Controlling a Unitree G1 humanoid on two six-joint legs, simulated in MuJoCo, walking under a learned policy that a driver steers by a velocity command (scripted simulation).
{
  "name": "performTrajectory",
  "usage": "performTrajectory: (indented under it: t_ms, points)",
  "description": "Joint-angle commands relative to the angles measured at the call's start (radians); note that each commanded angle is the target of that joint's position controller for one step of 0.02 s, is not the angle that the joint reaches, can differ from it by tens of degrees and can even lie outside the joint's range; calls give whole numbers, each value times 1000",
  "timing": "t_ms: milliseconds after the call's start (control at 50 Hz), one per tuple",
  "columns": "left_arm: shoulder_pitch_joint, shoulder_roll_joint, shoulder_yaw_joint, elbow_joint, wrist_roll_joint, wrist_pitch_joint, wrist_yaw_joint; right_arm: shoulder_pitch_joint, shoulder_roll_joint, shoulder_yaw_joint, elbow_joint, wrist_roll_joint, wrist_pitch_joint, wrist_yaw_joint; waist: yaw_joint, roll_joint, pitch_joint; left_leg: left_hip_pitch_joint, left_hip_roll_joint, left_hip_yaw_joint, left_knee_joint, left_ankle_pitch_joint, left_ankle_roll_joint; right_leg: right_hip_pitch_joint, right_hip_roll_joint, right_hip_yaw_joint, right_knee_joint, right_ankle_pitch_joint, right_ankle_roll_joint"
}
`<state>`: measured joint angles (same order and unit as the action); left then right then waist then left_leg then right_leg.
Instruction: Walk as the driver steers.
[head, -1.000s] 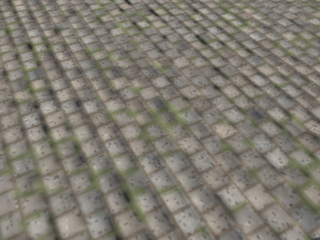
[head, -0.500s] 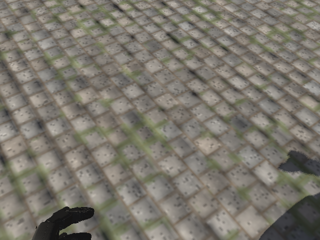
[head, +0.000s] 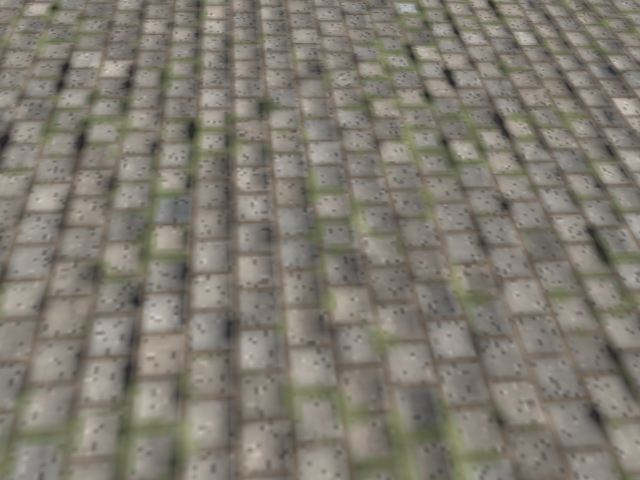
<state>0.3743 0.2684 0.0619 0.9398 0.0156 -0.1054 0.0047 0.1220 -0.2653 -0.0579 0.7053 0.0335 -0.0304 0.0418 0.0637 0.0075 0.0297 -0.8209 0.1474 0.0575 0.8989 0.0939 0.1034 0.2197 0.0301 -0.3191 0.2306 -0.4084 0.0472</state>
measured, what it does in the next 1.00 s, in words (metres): walks ahead, turning left: left foot, then right foot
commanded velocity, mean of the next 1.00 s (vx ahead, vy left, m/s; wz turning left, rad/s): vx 0.61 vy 0.00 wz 0.73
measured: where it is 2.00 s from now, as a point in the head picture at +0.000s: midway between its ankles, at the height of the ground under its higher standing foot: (154, 212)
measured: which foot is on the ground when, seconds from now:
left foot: up 0.00-0.08, down 0.10-0.50, up 0.52-0.86, down 0.88-1.00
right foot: down 0.00-0.10, up 0.12-0.50, down 0.52-0.88, up 0.90-1.00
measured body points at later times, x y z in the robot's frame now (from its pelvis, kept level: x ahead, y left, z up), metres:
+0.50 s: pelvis +0.42 +0.05 +0.00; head +0.44 +0.09 +0.44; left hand +0.58 +0.38 -0.03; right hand +0.59 -0.21 -0.10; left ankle +0.26 +0.07 -0.72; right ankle +0.66 +0.04 -0.71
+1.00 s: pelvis +0.56 +0.11 +0.02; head +0.55 +0.12 +0.47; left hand +0.48 +0.40 -0.08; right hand +0.81 -0.03 -0.07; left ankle +0.46 +0.14 -0.72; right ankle +0.71 +0.05 -0.66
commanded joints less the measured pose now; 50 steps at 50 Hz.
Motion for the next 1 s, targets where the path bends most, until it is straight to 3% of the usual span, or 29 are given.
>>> performTrajectory:
  t_ms: [20, 60, 80, 100, 120, 140, 160, 180, 200, 260, 320, 360, 440, 480, 500, 520, 540, 560, 580, 600, 660, 700, 800, 860, 880, 900, 920, 940, 1000]
  points:
    - [-111, 233, 44, -115, -5, 7, 18, -28, -80, -20, -81, 9, -18, 32, -88, -14, 100, 201, -86, 128, -94, -17, 34, -151, -278, -1, 6, 1066, -117]
    - [-149, 289, 61, -140, -22, 37, 19, 193, -168, -62, -56, 27, 3, 27, -225, -113, -32, 458, -171, 165, -50, -201, 71, -127, -307, 4, 328, 1496, -127]
    - [-193, 291, 63, -165, -35, 39, 12, 413, -254, -104, -1, 23, 18, 17, -330, -114, -143, 767, -201, 124, -72, -257, 108, -256, -299, 44, 605, 1465, -133]
    - [-232, 204, 40, -168, -43, 24, -1, 547, -289, -126, 51, 35, 30, -6, -385, 10, -123, 968, -193, 12, -184, -257, 148, -475, -164, 52, 1031, 877, -86]
    - [-156, -27, -20, -224, -16, -27, -19, 452, -311, -108, 45, 12, 25, -2, -177, 416, -64, 1087, -92, -373, -258, -242, 268, -879, 46, 197, 1445, -177, -51]
    - [-141, -12, -39, -318, -49, -80, -29, 392, -225, -68, -15, -33, -16, 11, -116, 395, -281, 1181, 91, -929, -573, -691, 403, -1075, 74, 443, 1505, -163, -92]
    - [-289, 110, -15, -333, -71, -103, -30, 396, -151, -59, -25, -34, -42, 16, -167, 162, -191, 1095, 102, -964, -692, -788, 316, -1098, 11, 475, 1406, -45, -141]
    - [-319, 105, -12, -349, -75, -103, -25, 365, -147, -57, -20, -34, -63, 22, -115, -20, -104, 948, 99, -926, -704, -783, 278, -1076, -22, 468, 1291, 30, -150]
    - [-298, 89, -14, -331, -49, -89, -15, 299, -141, -51, -34, -28, -76, 24, -64, -127, -67, 798, 70, -846, -675, -716, 256, -991, -65, 480, 1207, 75, -135]
    - [-254, 119, 7, -320, -15, -40, -6, 169, -157, -51, -79, -23, -77, -15, 12, -98, 22, 537, -45, -598, -671, -297, 235, -839, -108, 478, 986, 107, -45]
    - [-431, 60, -6, -396, 18, -28, 5, 187, -141, -50, -70, -3, -53, -64, -44, -68, 60, 403, -170, -357, -588, 183, 163, -740, -42, 362, 646, 283, 18]
    - [-483, 3, -15, -424, 13, -19, 0, 238, -146, -60, -41, -2, -15, -78, -99, 10, -6, 404, -235, -313, -525, 173, 76, -638, 43, 319, 417, 478, 17]
    - [-505, 72, 25, -456, -28, -18, -9, 276, -120, -70, -19, 1, 22, -92, -120, 112, -60, 532, -219, -458, -394, -36, 11, -564, 97, 378, 216, 557, 15]
    - [-404, 115, 46, -429, -23, -31, -2, 200, -113, -71, -55, 4, 24, -101, -57, 136, -111, 601, -225, -483, -227, 11, -30, -471, 64, 399, 145, 610, -10]
    - [-257, 128, 51, -394, -7, -36, 0, 168, -87, -61, -80, -2, 22, -96, 8, 124, -221, 603, -254, -431, -30, -7, -71, -285, -8, 418, 134, 713, -43]
    - [-159, 155, 44, -379, 2, -31, 3, 222, 25, -23, -110, -37, 27, -89, -11, -71, -366, 424, -313, -334, 257, -692, -101, 4, -265, 633, 290, 1068, -95]
    - [-132, 164, 36, -397, 44, -15, -6, 462, 0, -20, -111, -27, 33, -77, -116, -339, -507, 242, -362, -337, 536, -974, -145, 180, -499, 1012, 285, 1290, -272]
    - [-198, 196, 51, -396, 19, 4, -11, 525, -134, -38, -104, 0, 47, -62, -137, -314, -553, 157, -236, -322, 732, -821, -185, 175, -598, 1154, 261, 878, -404]
    - [-273, 129, 39, -421, 15, 17, 0, 360, -185, -51, -113, 7, 58, -60, -94, -186, -457, 103, -182, -258, 741, -669, -201, 53, -484, 1048, 165, 451, -388]
    - [-324, 66, 13, -434, 13, 38, 13, 227, -212, -59, -129, -4, 74, -68, -71, -66, -323, 129, -158, -203, 660, -564, -202, -141, -370, 869, 109, 278, -312]
    - [-335, 96, 13, -370, 11, 55, 12, 160, -122, -34, -158, -17, 86, -76, -99, -54, -109, 298, -138, -143, 373, -557, -171, -493, -195, 573, 50, 391, -232]
    - [-270, 127, 28, -325, 4, 49, -3, 194, -58, -8, -145, -24, 60, -74, -94, -96, -164, 372, -145, -92, 205, -618, -145, -492, -172, 524, 7, 242, -250]
    - [-271, 196, 48, -305, -53, 47, -22, 194, -129, -10, -107, -30, 27, -45, -100, -143, -141, 590, -131, -52, -169, -491, -49, -597, -267, 583, -114, -123, -253]
    - [-288, 175, 38, -304, -55, 54, -20, 285, -120, -5, -48, -41, 11, -41, -165, -107, -78, 802, -167, 24, -410, -394, 4, -747, -212, 496, -54, -184, -173]
    - [-328, 125, 22, -324, -45, 48, -20, 365, -123, -4, -18, -50, 5, -46, -207, -60, -58, 933, -139, -24, -483, -438, 29, -883, -152, 420, 72, -157, -108]
    - [-349, 13, -14, -349, -35, 35, -31, 409, -157, -10, -16, -43, -6, -56, -211, 178, -65, 1020, 101, -374, -611, -670, 92, -1055, -50, 294, 494, -103, -53]
    - [-341, 58, -3, -383, -56, 10, -38, 314, -254, -37, -58, -37, -16, -57, -160, 217, 27, 922, 259, -712, -727, -944, 215, -1289, -45, 348, 672, -23, -63]
    - [-337, 114, 8, -382, -64, -3, -40, 252, -223, -31, -86, -37, -37, -61, -131, 126, 66, 889, 253, -697, -747, -910, 211, -1334, -93, 413, 763, 74, -72]
    - [-255, 136, 14, -343, -24, 0, -45, 213, -163, -7, -95, -35, -54, -50, -83, 74, 22, 844, 155, -483, -734, -680, 143, -1250, -127, 400, 773, 267, -29]
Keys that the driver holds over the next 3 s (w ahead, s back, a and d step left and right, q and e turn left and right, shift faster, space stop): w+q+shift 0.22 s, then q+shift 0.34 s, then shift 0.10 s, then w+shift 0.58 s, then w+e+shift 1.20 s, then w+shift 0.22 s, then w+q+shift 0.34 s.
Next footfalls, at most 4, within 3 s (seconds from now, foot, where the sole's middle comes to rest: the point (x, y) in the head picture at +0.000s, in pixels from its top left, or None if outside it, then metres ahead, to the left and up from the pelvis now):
0.10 left None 0.29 0.08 -0.75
0.52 right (300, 394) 0.69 0.07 -0.75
0.88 left None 0.49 0.17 -0.75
1.32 right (248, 287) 0.97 0.22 -0.75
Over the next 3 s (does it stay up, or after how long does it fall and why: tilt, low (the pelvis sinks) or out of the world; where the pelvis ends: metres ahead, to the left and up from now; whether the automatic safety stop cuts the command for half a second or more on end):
stays up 2.08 0.42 0.03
